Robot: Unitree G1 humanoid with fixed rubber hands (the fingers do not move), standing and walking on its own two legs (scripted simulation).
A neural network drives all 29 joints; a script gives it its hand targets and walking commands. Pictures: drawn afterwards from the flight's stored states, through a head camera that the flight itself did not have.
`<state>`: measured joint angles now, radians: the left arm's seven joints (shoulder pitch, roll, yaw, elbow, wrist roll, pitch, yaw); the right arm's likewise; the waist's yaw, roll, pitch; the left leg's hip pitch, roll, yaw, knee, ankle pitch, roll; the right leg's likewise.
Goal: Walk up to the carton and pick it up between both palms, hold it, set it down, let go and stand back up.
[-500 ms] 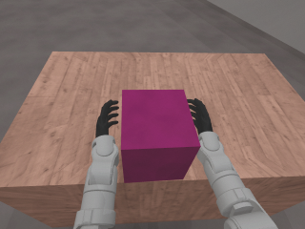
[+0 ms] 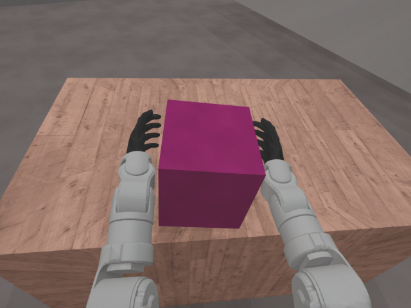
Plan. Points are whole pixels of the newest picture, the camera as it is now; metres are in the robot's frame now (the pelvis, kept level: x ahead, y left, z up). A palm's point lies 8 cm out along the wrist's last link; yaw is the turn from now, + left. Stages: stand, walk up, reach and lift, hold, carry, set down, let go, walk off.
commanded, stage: reach and lift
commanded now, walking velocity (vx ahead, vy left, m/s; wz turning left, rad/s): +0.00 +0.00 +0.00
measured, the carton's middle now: (204, 165) +0.37 +0.01 +0.08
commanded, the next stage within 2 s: hold in 1.32 s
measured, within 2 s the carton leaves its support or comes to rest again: neither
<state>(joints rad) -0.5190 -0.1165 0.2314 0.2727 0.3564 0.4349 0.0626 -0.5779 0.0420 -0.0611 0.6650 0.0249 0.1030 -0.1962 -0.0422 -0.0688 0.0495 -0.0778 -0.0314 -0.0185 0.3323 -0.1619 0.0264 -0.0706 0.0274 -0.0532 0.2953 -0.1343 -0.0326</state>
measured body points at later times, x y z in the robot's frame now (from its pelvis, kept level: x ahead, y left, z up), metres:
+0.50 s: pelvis +0.02 +0.02 +0.00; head +0.00 +0.06 +0.45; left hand +0.39 +0.15 +0.15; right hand +0.38 -0.12 +0.13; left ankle +0.02 +0.10 -0.75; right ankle +0.02 -0.10 -0.75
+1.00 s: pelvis +0.00 +0.01 +0.00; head -0.02 +0.04 +0.45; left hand +0.38 +0.14 +0.17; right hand +0.38 -0.12 +0.14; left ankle +0.02 +0.10 -0.75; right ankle +0.02 -0.10 -0.75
